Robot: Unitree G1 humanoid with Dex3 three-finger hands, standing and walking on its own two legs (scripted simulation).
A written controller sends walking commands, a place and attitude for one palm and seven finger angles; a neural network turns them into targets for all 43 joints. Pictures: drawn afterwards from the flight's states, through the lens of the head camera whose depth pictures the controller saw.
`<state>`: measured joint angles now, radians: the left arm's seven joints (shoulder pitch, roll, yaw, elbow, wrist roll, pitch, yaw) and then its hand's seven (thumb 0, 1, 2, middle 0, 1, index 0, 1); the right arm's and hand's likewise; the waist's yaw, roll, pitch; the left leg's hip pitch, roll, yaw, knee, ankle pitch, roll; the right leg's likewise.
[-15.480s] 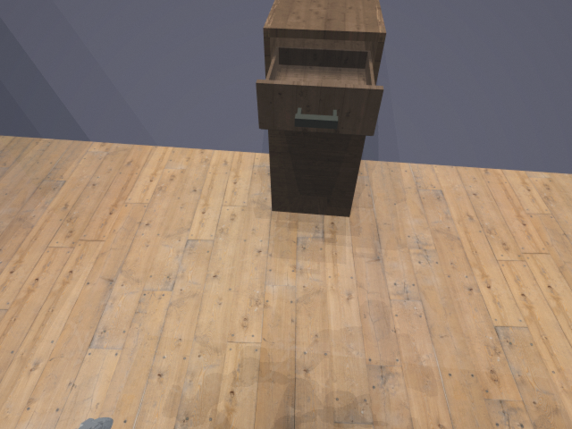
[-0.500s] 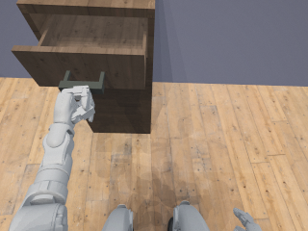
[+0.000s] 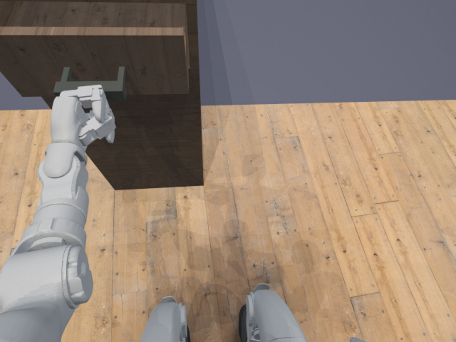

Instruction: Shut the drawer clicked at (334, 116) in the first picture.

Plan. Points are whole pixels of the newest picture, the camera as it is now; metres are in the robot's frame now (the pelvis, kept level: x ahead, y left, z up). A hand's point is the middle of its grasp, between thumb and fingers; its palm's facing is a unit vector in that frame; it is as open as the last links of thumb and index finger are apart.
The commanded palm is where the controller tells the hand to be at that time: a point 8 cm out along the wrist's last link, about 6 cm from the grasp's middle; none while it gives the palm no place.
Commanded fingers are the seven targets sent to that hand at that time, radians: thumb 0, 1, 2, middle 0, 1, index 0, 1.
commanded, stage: push the drawer shut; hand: left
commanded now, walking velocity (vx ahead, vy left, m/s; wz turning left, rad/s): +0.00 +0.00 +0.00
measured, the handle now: (93, 81) +0.56 +0.21 +0.06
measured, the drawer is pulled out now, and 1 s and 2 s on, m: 0.08 0.00 0.00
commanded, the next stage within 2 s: pull the fist back off the drawer in 1.00 s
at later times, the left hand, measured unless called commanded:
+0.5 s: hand (113, 94) +0.54 +0.17 +0.05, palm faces +0.02 -1.00 -0.04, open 3.3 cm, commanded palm +0.53 +0.22 +0.06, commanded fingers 0.00 0.90 0.90 -1.40 -1.60 -1.40 -1.60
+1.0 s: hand (109, 82) +0.57 +0.18 +0.05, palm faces +0.01 -1.00 -0.05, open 3.1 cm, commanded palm +0.60 +0.21 +0.06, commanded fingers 0.00 0.90 0.90 -1.40 -1.60 -1.40 -1.60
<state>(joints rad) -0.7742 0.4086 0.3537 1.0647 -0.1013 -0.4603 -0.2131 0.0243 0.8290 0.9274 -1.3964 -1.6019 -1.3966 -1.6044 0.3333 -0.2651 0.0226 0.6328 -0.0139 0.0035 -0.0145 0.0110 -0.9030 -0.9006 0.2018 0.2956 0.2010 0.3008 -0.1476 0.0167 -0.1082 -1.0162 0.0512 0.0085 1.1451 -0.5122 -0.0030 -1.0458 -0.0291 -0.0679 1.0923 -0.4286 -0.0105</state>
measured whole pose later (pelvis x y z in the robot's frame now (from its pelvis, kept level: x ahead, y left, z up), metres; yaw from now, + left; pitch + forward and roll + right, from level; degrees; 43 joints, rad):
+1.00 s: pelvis -0.01 +0.01 -0.02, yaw +0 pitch +29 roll -5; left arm -1.19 0.63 0.36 1.34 0.02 -0.37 -0.17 0.01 0.66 0.97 -1.40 -1.60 -1.40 -1.60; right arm 0.39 -0.27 0.08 0.64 -0.06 0.03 0.00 0.01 -0.90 -0.90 0.20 0.30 0.20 0.30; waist -0.27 0.04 -0.10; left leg -1.23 0.05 -0.05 1.24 -0.51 0.01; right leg -1.22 -0.03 -0.12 1.12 -0.41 0.00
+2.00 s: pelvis +0.03 +0.02 +0.01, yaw -2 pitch +25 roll -3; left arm -0.81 0.44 0.40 0.99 -0.07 -0.40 -0.16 0.02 0.90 0.90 -1.40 -1.60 -1.40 -1.60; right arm 0.37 -0.25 0.02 0.58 -0.04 0.09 0.04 0.01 -0.90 -0.90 0.20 0.30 0.20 0.30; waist -0.18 0.03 -0.12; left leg -1.01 0.06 0.02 1.11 -0.54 0.01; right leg -1.03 -0.01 -0.05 1.02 -0.43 0.01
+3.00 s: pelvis +0.05 +0.00 +0.09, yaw +1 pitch -4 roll +0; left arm 0.40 0.30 0.23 -0.32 -0.06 -0.06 0.09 0.02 0.90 0.90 -1.40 -1.60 -1.40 -1.60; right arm 0.20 -0.23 0.04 0.60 0.00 -0.08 -0.07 0.02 -0.90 -0.90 0.20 0.30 0.20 0.30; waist 0.05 0.07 0.01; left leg -0.07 0.02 0.02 0.43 -0.29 0.00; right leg -0.12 -0.02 -0.06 0.42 -0.24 0.00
